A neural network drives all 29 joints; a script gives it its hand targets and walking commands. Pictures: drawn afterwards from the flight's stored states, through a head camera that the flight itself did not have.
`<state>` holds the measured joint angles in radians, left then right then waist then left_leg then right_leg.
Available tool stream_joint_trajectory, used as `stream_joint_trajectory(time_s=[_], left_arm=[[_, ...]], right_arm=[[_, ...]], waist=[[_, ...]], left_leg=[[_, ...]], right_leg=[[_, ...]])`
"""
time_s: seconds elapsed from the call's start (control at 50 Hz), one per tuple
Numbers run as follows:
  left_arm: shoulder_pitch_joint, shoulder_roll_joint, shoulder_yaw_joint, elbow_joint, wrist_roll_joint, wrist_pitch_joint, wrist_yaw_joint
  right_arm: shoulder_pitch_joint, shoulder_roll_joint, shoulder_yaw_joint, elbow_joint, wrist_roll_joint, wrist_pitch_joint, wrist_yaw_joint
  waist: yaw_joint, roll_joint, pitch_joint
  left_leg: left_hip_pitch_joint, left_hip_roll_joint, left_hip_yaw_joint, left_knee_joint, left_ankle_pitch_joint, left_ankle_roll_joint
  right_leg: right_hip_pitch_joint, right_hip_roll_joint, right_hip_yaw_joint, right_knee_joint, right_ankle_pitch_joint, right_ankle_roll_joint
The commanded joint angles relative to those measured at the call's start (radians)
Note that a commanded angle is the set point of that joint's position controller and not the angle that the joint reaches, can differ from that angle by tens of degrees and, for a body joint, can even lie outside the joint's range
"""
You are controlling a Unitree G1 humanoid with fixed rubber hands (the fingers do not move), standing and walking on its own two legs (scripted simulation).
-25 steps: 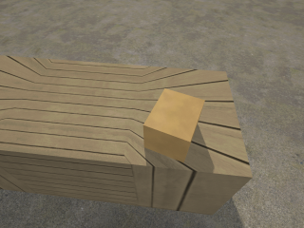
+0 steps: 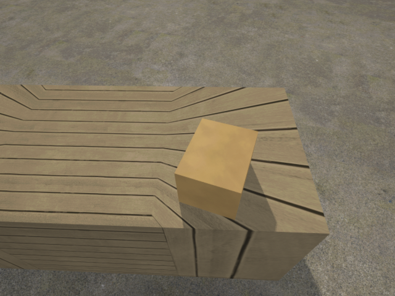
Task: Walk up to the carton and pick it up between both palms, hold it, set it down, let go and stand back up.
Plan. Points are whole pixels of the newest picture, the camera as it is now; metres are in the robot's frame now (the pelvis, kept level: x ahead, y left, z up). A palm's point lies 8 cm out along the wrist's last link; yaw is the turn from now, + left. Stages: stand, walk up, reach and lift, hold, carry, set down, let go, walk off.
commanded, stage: walk up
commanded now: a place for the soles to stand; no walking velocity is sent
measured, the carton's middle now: (217, 167) +0.47 -0.05 -0.10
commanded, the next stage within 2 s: none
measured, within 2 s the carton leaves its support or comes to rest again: neither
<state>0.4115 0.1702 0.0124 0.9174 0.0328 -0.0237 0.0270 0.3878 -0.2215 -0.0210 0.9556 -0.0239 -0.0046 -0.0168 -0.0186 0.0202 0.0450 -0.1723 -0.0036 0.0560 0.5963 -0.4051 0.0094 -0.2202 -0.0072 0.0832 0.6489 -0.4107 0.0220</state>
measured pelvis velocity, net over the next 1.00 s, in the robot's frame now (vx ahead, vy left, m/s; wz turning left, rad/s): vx -0.01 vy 0.03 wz -0.11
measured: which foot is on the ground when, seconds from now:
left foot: down 0.00-0.04, up 0.06-0.22, down 0.24-0.70, up 0.72-0.90, down 0.92-1.00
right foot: down 0.00-0.28, up 0.30-0.64, down 0.66-1.00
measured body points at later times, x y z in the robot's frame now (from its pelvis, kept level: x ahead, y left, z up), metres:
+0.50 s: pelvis +0.05 +0.05 +0.00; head +0.09 +0.06 +0.44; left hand +0.14 +0.30 -0.15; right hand +0.15 -0.21 -0.12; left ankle +0.09 +0.14 -0.72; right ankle -0.01 -0.08 -0.67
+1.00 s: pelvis -0.01 +0.03 -0.01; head +0.01 +0.04 +0.44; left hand +0.15 +0.26 -0.13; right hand +0.02 -0.23 -0.13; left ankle +0.01 +0.15 -0.73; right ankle +0.03 -0.10 -0.72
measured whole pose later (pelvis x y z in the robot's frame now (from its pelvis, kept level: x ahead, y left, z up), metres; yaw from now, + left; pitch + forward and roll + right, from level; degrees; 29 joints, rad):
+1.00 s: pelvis -0.01 +0.03 -0.01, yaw -6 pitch -4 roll +2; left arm 0.15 0.24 0.01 0.76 0.01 0.06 0.00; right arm 0.32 -0.23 -0.02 0.77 -0.01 0.01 -0.01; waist -0.01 -0.06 0.13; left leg -0.24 -0.04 0.02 0.66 -0.33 0.01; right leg -0.36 -0.04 0.03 0.73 -0.33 0.01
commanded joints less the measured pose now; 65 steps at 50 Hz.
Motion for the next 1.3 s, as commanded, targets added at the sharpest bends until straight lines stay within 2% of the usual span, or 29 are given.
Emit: stream_joint_trajectory(time_s=[0.0, 0.02, 0.06, 0.14, 0.16, 0.2, 0.22, 0.24, 0.26, 0.28, 0.34, 0.46, 0.58, 0.62, 0.64, 0.66, 0.68, 0.7, 0.76, 0.84, 0.88, 0.9, 0.92, 0.94, 0.96, 1.0, 1.04, 1.12, 1.28], left_arm=[[0.249, 0.267, 0.082, -0.051, 0.002, -0.032, 0.022], [0.267, 0.274, 0.086, -0.055, 0.01, -0.021, 0.027], [0.199, 0.255, 0.075, -0.086, 0.02, -0.005, 0.04], [-0.002, 0.237, 0.063, -0.149, 0.02, 0.007, 0.047], [-0.069, 0.233, 0.06, -0.168, 0.012, 0.011, 0.042], [-0.107, 0.208, 0.042, -0.182, -0.014, 0.014, 0.026], [-0.07, 0.162, 0.024, -0.182, -0.028, 0.009, 0.019], [0.008, 0.114, 0.01, -0.182, -0.043, 0.016, 0.02], [0.053, 0.156, 0.031, -0.152, -0.031, 0.05, 0.038], [0.035, 0.174, 0.037, -0.148, -0.009, 0.07, 0.043], [-0.032, 0.167, 0.035, -0.137, -0.002, 0.071, 0.041], [-0.132, 0.179, 0.051, -0.176, 0.004, 0.082, 0.017], [-0.138, 0.179, 0.061, -0.209, -0.01, 0.071, -0.013], [-0.096, 0.222, 0.078, -0.203, -0.013, 0.048, -0.025], [-0.127, 0.294, 0.094, -0.211, -0.002, 0.037, -0.024], [-0.2, 0.368, 0.107, -0.237, -0.026, 0.036, -0.022], [-0.221, 0.382, 0.117, -0.235, -0.038, 0.039, -0.016], [-0.268, 0.329, 0.098, -0.245, -0.033, 0.036, -0.012], [-0.282, 0.281, 0.074, -0.273, -0.006, 0.039, 0.001], [-0.289, 0.248, 0.053, -0.27, -0.005, 0.054, -0.003], [-0.299, 0.257, 0.045, -0.267, -0.015, 0.062, -0.012], [-0.271, 0.224, 0.035, -0.264, -0.025, 0.06, -0.019], [-0.234, 0.168, 0.018, -0.272, -0.037, 0.056, -0.028], [-0.246, 0.184, 0.033, -0.26, -0.026, 0.067, -0.019], [-0.221, 0.194, 0.043, -0.239, -0.007, 0.073, -0.02], [-0.211, 0.215, 0.041, -0.216, -0.021, 0.047, -0.033], [-0.213, 0.236, 0.044, -0.196, -0.016, 0.018, -0.035], [-0.194, 0.216, 0.044, -0.171, -0.018, 0.021, -0.033], [-0.158, 0.233, 0.057, -0.154, -0.037, 0.016, -0.031]], right_arm=[[-0.07, -0.079, -0.008, -0.154, -0.021, -0.003, -0.01], [-0.112, -0.071, -0.008, -0.182, -0.024, 0.007, -0.014], [-0.14, -0.074, -0.014, -0.204, -0.017, 0.011, -0.011], [-0.094, -0.064, -0.022, -0.22, -0.001, -0.002, 0.005], [-0.033, -0.061, -0.022, -0.206, 0.0, -0.007, 0.006], [0.096, -0.132, -0.042, -0.151, -0.004, -0.022, 0.003], [0.122, -0.195, -0.056, -0.142, -0.011, -0.025, -0.005], [0.072, -0.253, -0.07, -0.182, -0.007, -0.021, -0.015], [0.012, -0.263, -0.079, -0.194, 0.008, -0.005, -0.021], [-0.045, -0.23, -0.064, -0.223, 0.011, 0.0, -0.022], [-0.081, -0.201, -0.047, -0.26, 0.009, 0.005, -0.036], [-0.08, -0.2, -0.05, -0.277, -0.011, 0.001, -0.044], [-0.169, -0.252, -0.059, -0.329, -0.007, 0.005, -0.033], [-0.212, -0.25, -0.049, -0.345, 0.014, 0.012, -0.015], [-0.169, -0.194, -0.03, -0.358, 0.026, 0.011, -0.004], [-0.122, -0.134, -0.023, -0.362, 0.035, 0.019, -0.005], [-0.166, -0.144, -0.039, -0.344, 0.02, 0.042, -0.016], [-0.158, -0.163, -0.047, -0.329, 0.014, 0.054, -0.014], [-0.062, -0.163, -0.051, -0.284, 0.027, 0.034, -0.009], [-0.032, -0.13, -0.041, -0.282, 0.023, 0.003, -0.005], [0.036, -0.141, -0.044, -0.269, 0.02, -0.015, 0.0], [0.05, -0.179, -0.055, -0.269, 0.009, -0.025, 0.0], [0.025, -0.244, -0.068, -0.281, 0.003, -0.031, -0.002], [-0.058, -0.298, -0.088, -0.289, 0.021, -0.023, 0.0], [-0.135, -0.279, -0.086, -0.303, 0.022, -0.022, 0.005], [-0.165, -0.199, -0.049, -0.33, 0.024, -0.023, 0.015], [-0.094, -0.178, -0.043, -0.335, 0.028, -0.031, 0.019], [-0.029, -0.175, -0.054, -0.303, 0.033, -0.016, 0.02], [0.043, -0.159, -0.063, -0.281, 0.013, -0.02, 0.019]], waist=[[0.106, -0.247, -0.025], [0.122, -0.257, 0.025], [0.108, -0.192, 0.084], [0.035, -0.207, 0.086], [-0.001, -0.218, 0.064], [-0.063, -0.088, -0.03], [-0.075, 0.03, -0.111], [-0.038, 0.183, -0.141], [-0.019, 0.146, -0.121], [-0.011, 0.112, -0.039], [-0.023, 0.145, 0.005], [-0.033, 0.09, -0.028], [0.025, 0.11, -0.109], [0.079, 0.051, -0.115], [0.065, -0.11, -0.144], [0.039, -0.223, -0.132], [0.076, -0.228, -0.09], [0.049, -0.217, -0.027], [0.028, -0.233, -0.034], [0.018, -0.199, -0.089], [-0.023, -0.176, -0.104], [-0.02, -0.095, -0.116], [0.006, 0.065, -0.116], [0.019, 0.113, -0.022], [0.053, 0.133, 0.039], [0.072, 0.131, 0.088], [0.045, 0.109, 0.02], [0.029, 0.079, 0.078], [-0.008, -0.093, 0.063]], left_leg=[[-0.364, -0.021, 0.033, 0.358, -0.034, -0.011], [-0.468, 0.001, -0.01, 0.401, -0.25, -0.023], [-0.52, 0.051, -0.054, 0.426, -0.227, -0.027], [-0.316, 0.097, -0.062, 0.141, -0.064, -0.025], [-0.16, 0.083, -0.04, 0.022, 0.068, -0.015], [0.147, 0.041, -0.008, -0.153, 0.474, -0.002], [0.282, 0.13, -0.105, -0.108, 0.68, 0.036], [0.218, 0.35, -0.348, -0.189, 0.789, 0.144], [0.057, 0.435, -0.423, -0.221, 0.648, 0.26], [0.021, 0.439, -0.42, -0.212, 0.674, 0.279], [0.038, 0.402, -0.324, -0.179, 0.88, 0.283], [0.094, 0.371, -0.26, -0.136, 0.846, 0.278], [-0.035, 0.339, -0.194, -0.071, 0.673, 0.226], [-0.176, 0.268, -0.112, 0.013, 0.493, 0.133], [-0.249, 0.187, -0.031, 0.153, 0.344, 0.063], [-0.258, 0.029, 0.047, 0.259, -0.072, -0.006], [-0.17, 0.021, -0.035, 0.426, -0.276, -0.011], [-0.206, 0.041, -0.084, 0.495, -0.262, -0.017], [-0.291, 0.022, -0.093, 0.439, -0.221, -0.025], [-0.156, 0.031, -0.074, 0.093, -0.104, -0.044], [0.019, 0.019, -0.075, -0.198, 0.147, -0.022], [0.075, 0.071, -0.187, -0.23, 0.182, 0.014], [0.06, 0.222, -0.44, -0.274, 0.081, 0.085], [-0.218, 0.313, -0.531, -0.331, -0.101, 0.188], [-0.353, 0.307, -0.516, -0.351, -0.184, 0.208], [-0.308, 0.187, -0.318, -0.304, -0.027, 0.099], [-0.246, 0.126, -0.244, -0.233, 0.122, 0.035], [-0.258, 0.102, -0.261, -0.298, -0.204, 0.034], [-0.121, 0.041, -0.194, -0.172, -0.106, 0.02]], right_leg=[[0.316, -0.28, 0.391, -0.188, 0.804, -0.254], [0.324, -0.342, 0.47, -0.224, 0.801, -0.326], [0.286, -0.343, 0.433, -0.236, 0.773, -0.335], [0.128, -0.218, 0.233, -0.171, 0.733, -0.216], [0.039, -0.17, 0.181, -0.128, 0.716, -0.174], [-0.111, -0.066, 0.108, 0.052, 0.598, -0.085], [-0.205, -0.012, 0.046, 0.157, 0.397, -0.033], [-0.191, 0.05, -0.015, 0.287, -0.084, 0.01], [-0.087, 0.023, 0.01, 0.399, -0.311, 0.017], [-0.117, 0.007, 0.016, 0.465, -0.301, 0.028], [-0.214, -0.034, 0.031, 0.511, -0.241, 0.029], [-0.229, -0.038, 0.003, 0.406, -0.165, 0.027], [-0.033, -0.041, -0.047, 0.085, -0.013, -0.006], [0.135, -0.025, -0.043, -0.146, 0.271, -0.053], [0.183, -0.153, 0.152, -0.216, 0.356, -0.108], [0.058, -0.311, 0.372, -0.278, 0.378, -0.236], [-0.131, -0.368, 0.397, -0.324, 0.241, -0.347], [-0.149, -0.345, 0.378, -0.328, 0.201, -0.353], [0.009, -0.239, 0.188, -0.218, 0.535, -0.279], [0.04, -0.201, 0.138, -0.163, 0.408, -0.225], [-0.039, -0.177, 0.123, -0.091, 0.307, -0.161], [-0.107, -0.152, 0.083, -0.029, 0.235, -0.105], [-0.199, -0.068, -0.014, 0.061, 0.096, -0.037], [-0.093, -0.012, -0.066, 0.114, -0.067, -0.014], [0.005, -0.047, -0.034, 0.149, -0.03, -0.019], [0.02, -0.049, -0.025, -0.092, 0.09, -0.033], [0.07, -0.078, 0.014, -0.168, 0.262, -0.048], [-0.002, -0.064, 0.014, -0.202, 0.013, -0.049], [-0.182, -0.108, 0.082, -0.352, -0.213, -0.064]])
